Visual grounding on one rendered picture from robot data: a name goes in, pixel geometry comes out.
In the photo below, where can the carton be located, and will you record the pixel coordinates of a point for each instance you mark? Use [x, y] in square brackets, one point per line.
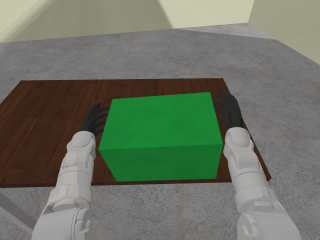
[165, 137]

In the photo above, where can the right robot upper arm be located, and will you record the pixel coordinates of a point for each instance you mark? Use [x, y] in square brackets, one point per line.
[255, 225]

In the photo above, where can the robot left forearm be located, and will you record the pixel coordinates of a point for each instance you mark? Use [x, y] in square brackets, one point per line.
[75, 176]

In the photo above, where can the robot right hand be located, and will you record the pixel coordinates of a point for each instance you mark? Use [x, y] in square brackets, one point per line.
[233, 113]

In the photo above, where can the left robot upper arm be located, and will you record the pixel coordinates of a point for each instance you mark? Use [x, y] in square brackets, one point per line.
[71, 224]

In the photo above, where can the table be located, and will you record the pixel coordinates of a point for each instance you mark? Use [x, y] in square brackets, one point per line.
[40, 117]

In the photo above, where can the robot right forearm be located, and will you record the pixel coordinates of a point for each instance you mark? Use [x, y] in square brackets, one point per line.
[251, 187]

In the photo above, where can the robot left hand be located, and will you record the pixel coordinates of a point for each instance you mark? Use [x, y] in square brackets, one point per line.
[90, 122]

